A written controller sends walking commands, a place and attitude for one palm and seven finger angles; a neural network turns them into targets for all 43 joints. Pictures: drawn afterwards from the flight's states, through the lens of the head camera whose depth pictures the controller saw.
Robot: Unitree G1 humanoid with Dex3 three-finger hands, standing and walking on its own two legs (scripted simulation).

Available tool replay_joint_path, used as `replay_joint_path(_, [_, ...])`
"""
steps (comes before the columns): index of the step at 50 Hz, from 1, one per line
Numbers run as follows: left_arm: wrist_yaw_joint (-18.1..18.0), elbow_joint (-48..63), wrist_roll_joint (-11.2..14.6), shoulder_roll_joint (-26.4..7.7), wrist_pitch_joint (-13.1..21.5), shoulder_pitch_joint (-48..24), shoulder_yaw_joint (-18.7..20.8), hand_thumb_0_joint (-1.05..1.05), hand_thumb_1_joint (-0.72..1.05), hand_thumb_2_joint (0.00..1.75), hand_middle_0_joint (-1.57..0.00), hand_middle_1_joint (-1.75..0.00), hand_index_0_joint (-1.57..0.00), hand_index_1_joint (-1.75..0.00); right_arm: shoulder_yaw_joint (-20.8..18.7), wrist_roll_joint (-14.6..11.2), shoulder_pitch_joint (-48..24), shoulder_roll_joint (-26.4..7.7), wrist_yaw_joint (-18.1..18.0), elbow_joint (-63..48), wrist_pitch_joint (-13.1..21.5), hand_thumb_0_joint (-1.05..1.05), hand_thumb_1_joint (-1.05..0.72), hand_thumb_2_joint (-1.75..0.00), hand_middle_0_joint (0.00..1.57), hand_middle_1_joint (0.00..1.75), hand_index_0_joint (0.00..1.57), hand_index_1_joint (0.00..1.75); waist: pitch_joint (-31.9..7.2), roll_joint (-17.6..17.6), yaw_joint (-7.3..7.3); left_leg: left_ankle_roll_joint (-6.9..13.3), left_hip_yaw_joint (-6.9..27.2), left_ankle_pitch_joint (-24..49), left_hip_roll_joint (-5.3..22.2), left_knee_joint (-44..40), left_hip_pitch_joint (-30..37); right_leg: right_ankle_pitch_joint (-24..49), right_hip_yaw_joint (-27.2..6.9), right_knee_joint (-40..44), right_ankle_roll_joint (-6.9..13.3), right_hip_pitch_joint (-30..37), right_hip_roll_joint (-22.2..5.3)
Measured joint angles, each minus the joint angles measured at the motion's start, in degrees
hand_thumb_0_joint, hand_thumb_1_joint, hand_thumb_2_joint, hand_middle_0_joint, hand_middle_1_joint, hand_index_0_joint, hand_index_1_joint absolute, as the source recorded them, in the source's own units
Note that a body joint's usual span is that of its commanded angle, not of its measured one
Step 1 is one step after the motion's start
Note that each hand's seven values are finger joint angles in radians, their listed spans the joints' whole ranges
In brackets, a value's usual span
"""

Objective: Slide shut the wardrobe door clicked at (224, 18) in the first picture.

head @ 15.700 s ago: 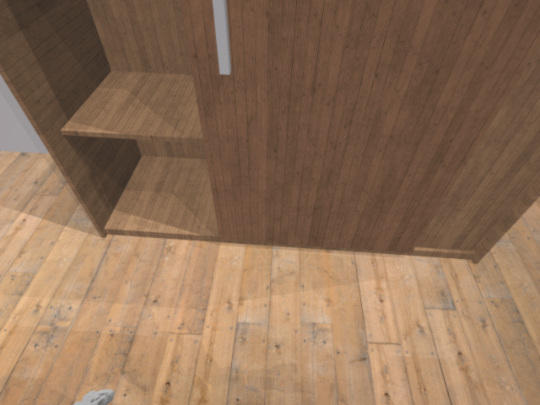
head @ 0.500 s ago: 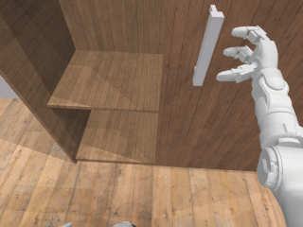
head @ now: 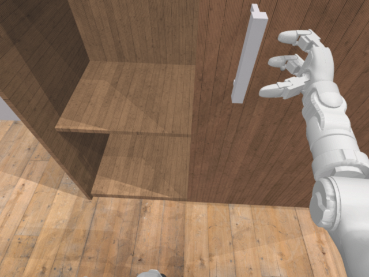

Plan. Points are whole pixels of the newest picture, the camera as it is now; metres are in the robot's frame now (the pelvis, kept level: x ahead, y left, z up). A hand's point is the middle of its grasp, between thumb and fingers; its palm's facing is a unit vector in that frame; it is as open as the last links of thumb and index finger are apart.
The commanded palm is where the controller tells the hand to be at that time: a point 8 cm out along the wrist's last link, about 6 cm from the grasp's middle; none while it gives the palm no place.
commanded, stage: move the hooked fingers beside the handle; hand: right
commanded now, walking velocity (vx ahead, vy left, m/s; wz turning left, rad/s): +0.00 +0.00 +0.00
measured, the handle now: (244, 58) +0.53 -0.05 +0.20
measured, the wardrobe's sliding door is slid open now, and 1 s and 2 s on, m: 0.53 0.53 0.53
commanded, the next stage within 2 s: feel for the door with the fingertips in 1.38 s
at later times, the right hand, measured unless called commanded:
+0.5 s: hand (282, 68) +0.50 -0.13 +0.20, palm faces -0.03 +1.00 -0.02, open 13.6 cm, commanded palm +0.50 -0.16 +0.18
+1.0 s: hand (280, 69) +0.49 -0.12 +0.20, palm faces -0.02 +1.00 -0.03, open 13.8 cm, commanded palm +0.49 -0.15 +0.18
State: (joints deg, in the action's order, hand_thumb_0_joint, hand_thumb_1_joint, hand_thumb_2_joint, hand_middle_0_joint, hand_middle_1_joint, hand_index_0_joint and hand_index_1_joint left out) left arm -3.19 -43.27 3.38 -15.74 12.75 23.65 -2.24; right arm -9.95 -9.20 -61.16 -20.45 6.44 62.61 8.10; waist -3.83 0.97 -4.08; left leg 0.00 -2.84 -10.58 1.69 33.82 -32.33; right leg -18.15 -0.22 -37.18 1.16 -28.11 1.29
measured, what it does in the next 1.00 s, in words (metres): stands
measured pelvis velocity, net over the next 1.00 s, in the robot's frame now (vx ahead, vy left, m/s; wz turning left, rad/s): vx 0.01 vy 0.00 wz -0.02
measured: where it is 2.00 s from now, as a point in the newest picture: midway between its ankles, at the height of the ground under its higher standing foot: outside the picture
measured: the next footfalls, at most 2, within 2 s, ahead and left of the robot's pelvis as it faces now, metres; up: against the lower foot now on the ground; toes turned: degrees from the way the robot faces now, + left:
none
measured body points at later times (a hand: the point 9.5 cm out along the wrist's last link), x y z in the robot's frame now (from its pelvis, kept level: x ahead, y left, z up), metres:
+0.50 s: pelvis +0.00 +0.00 +0.00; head +0.05 +0.01 +0.45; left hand +0.05 +0.26 -0.12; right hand +0.49 -0.18 +0.21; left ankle +0.06 +0.12 -0.72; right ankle +0.00 -0.11 -0.72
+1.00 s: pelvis +0.01 +0.00 +0.00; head +0.05 +0.01 +0.45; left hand +0.07 +0.26 -0.12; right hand +0.49 -0.18 +0.20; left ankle +0.06 +0.12 -0.72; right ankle +0.00 -0.11 -0.72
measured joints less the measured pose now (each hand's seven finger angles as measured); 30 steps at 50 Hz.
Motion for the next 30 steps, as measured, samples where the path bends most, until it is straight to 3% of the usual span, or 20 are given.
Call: replay_joint_path(30, [0.9, 0.2, -0.6, 0.4, -0.8, -0.6, 0.5, 0.01, 0.9, 0.9, -0.2, -0.3, -0.2, -0.3, 0.0, 0.2, 0.6, 0.9, -0.2, 0.1, 0.8, -0.01, 0.5, -0.3, 0.44, 1.23, 0.35, 1.25, 0.1, 0.2, 0.19, 0.2, -0.3, -0.5, -0.1, 0.1, 1.0, -0.2, -0.7, 0.2, -0.2, 0.9, 0.0])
